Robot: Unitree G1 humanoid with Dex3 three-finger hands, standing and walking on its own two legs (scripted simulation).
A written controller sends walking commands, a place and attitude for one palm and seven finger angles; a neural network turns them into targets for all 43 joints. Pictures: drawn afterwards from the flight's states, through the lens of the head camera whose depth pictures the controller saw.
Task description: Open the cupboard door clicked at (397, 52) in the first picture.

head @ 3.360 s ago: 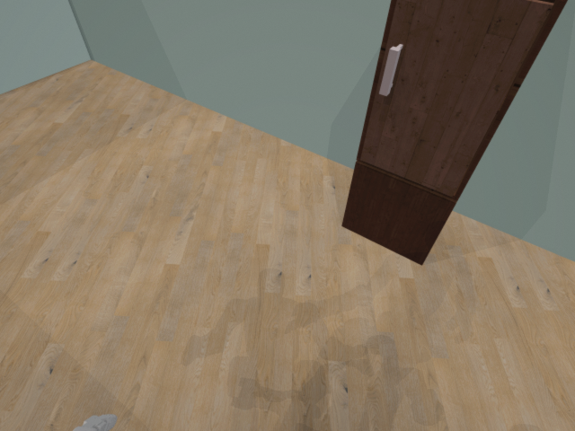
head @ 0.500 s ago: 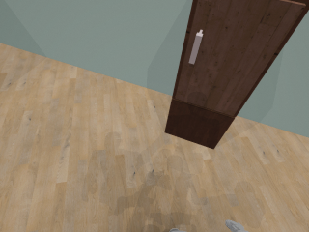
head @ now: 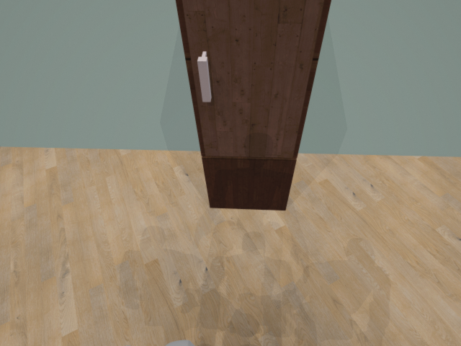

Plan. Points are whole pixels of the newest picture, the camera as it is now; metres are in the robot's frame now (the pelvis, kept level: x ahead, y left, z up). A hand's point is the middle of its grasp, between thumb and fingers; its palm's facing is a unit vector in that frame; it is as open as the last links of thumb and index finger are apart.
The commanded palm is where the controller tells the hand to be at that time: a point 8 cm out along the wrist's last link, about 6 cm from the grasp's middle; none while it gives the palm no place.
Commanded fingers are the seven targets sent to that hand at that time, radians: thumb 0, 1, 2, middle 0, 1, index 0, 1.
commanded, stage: take the last steps up to it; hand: left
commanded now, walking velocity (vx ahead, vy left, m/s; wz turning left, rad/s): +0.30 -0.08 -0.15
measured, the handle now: (205, 76) +0.82 +0.10 +0.03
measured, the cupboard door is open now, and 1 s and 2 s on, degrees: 0 0 0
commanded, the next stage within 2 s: come to a stop and stand still in 0.66 s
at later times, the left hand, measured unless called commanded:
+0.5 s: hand out of the picture +0.13 +0.21 -0.17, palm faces -0.04 -0.99 -0.14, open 7.4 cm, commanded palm none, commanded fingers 0.00 0.90 0.90 -0.20 -0.30 -0.20 -0.30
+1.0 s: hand (200, 251) +0.35 +0.09 -0.15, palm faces -0.03 -0.97 -0.25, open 7.2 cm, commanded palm none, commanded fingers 0.00 0.90 0.90 -0.20 -0.30 -0.20 -0.30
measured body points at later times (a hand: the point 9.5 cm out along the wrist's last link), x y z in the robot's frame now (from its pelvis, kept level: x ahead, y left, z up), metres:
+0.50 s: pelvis +0.12 +0.02 +0.01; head +0.13 +0.05 +0.46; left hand +0.14 +0.26 -0.16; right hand +0.07 -0.19 -0.13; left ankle +0.09 +0.12 -0.74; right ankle +0.11 -0.13 -0.65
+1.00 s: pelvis +0.24 -0.08 +0.00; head +0.27 -0.11 +0.45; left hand +0.35 +0.15 -0.14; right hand +0.24 -0.31 -0.17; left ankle +0.24 +0.06 -0.67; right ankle +0.28 -0.15 -0.74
